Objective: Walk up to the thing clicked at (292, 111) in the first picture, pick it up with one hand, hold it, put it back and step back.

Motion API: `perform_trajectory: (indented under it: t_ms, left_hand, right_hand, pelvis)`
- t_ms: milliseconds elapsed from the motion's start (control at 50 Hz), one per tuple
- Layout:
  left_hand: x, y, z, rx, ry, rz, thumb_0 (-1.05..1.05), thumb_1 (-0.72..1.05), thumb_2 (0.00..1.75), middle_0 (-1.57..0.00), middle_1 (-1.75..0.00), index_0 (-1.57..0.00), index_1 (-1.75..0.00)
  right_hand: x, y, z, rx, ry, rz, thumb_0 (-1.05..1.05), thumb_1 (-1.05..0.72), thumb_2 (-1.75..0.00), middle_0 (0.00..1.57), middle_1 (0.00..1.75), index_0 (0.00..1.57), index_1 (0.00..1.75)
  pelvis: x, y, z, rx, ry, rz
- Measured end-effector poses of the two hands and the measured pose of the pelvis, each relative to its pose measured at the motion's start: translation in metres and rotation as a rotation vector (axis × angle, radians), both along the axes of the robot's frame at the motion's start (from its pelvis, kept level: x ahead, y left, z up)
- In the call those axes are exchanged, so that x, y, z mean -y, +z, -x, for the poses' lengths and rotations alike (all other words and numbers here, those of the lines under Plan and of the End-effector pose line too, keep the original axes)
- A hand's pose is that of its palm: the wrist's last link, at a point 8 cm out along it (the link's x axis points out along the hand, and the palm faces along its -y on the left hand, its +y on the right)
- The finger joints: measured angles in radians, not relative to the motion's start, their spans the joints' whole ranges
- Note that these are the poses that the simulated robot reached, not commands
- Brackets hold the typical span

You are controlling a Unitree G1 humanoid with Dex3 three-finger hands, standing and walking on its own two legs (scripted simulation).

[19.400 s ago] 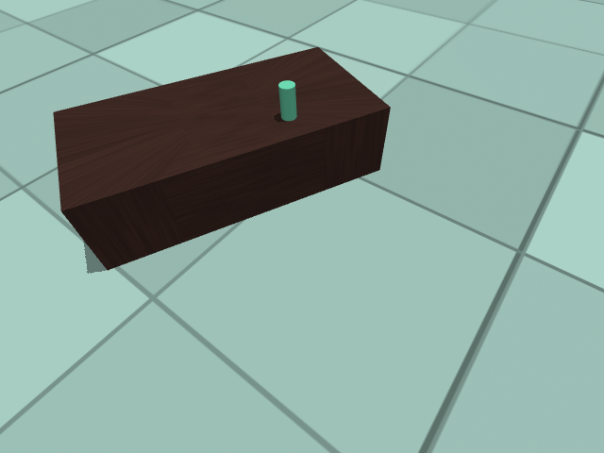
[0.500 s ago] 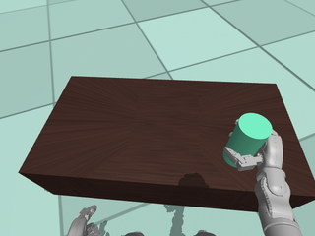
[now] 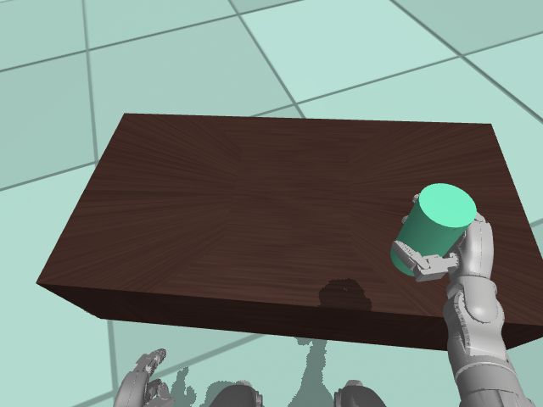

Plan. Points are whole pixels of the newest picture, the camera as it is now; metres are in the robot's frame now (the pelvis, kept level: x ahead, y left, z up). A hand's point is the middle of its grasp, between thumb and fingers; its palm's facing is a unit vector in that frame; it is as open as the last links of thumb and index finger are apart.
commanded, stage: crouch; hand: right
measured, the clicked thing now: (427, 233) +0.36 -0.18 +0.04
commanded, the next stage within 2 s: lower in 1.10 s
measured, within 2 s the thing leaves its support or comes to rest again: neither
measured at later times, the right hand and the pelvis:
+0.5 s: hand (400, 231) +0.44 -0.19 -0.11, palm faces +0.16 +0.99 +0.00, open 9.7 cm; pelvis -0.03 +0.00 -0.12, yaw +2 degrees
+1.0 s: hand (393, 232) +0.48 -0.20 -0.18, palm faces +0.16 +0.99 +0.00, open 9.7 cm; pelvis -0.04 +0.00 -0.18, yaw +3 degrees
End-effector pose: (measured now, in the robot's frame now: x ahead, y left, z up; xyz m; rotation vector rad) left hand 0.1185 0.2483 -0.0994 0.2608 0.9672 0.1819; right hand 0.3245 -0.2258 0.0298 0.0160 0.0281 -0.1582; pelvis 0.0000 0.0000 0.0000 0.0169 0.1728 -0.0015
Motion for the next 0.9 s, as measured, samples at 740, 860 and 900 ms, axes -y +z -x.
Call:
perform_trajectory:
  t_ms: [740,860,900]
  left_hand:
    - [-0.021,-0.162,0.111,-0.351,0.056,-0.044,0.01,0.89,0.91,-0.20,-0.30,-0.19,-0.30]
    - [-0.027,-0.172,0.112,-0.361,0.056,-0.069,0.01,0.89,0.91,-0.20,-0.30,-0.19,-0.30]
    - [-0.028,-0.176,0.112,-0.364,0.055,-0.074,0.01,0.89,0.91,-0.20,-0.30,-0.19,-0.30]
  right_hand:
    - [0.020,-0.176,-0.107,-0.005,-0.017,0.012,-0.01,0.36,-1.13,0.75,1.02,0.75,1.01]
    - [0.022,-0.192,-0.115,-0.012,-0.008,0.014,-0.01,0.36,-1.13,0.75,1.02,0.75,1.02]
    - [0.023,-0.197,-0.117,-0.016,-0.006,0.015,-0.01,0.36,-1.13,0.75,1.02,0.75,1.02]
  pelvis:
    - [-0.001,-0.154,0.040,-0.378,0.032,-0.032]
    - [0.000,-0.168,0.042,-0.402,0.034,-0.036]
    - [0.000,-0.171,0.042,-0.409,0.036,-0.038]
